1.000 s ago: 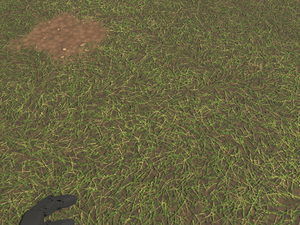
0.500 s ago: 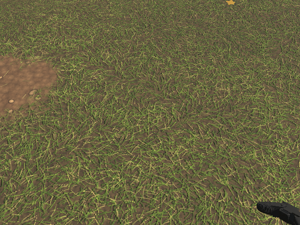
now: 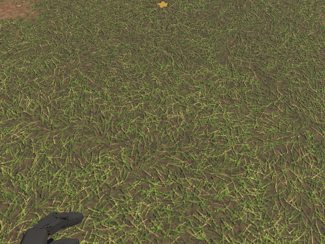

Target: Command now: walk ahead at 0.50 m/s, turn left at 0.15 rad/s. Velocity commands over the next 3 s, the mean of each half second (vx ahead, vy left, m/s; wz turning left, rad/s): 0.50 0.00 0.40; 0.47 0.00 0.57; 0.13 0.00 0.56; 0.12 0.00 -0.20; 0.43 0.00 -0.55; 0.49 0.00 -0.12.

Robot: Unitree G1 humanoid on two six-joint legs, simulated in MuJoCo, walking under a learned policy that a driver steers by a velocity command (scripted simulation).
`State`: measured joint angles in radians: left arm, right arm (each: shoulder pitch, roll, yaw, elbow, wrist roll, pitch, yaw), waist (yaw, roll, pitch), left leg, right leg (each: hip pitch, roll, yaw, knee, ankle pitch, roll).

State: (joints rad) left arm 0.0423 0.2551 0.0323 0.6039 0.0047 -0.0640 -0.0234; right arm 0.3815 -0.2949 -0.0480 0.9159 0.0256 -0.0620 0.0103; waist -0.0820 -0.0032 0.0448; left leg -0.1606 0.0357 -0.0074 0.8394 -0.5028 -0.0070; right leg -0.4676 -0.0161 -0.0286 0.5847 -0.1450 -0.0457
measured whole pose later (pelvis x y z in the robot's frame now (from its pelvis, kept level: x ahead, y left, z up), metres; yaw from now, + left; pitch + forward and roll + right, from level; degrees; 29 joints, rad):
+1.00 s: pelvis +0.53 +0.12 +0.00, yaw +34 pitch +2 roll -1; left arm 0.02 0.27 0.05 0.67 0.02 -0.12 -0.02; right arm 0.35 -0.31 -0.08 0.73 0.02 -0.01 -0.03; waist -0.08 0.02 0.02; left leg -0.18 -0.11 -0.24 0.77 -0.52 0.04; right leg -0.47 0.03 0.02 0.52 -0.08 -0.01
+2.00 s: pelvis +0.65 +0.22 +0.02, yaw +40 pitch +1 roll +2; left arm 0.39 0.27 0.05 0.87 -0.01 -0.04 0.01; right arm 0.11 -0.30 -0.09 0.72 0.01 -0.05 0.00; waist 0.05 0.03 0.00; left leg -0.49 -0.01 0.00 0.95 -0.34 0.00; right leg -0.14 0.01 0.03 0.43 -0.31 -0.05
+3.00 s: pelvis +1.08 +0.42 +0.02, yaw +21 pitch +1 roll -1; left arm 0.31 0.26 0.07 0.75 0.01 -0.09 -0.02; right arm 0.20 -0.31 -0.06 0.83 0.03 -0.04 0.01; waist 0.03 0.05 0.04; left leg -0.63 0.11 -0.07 1.09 -0.22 -0.01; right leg -0.15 0.03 -0.14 0.32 -0.19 -0.06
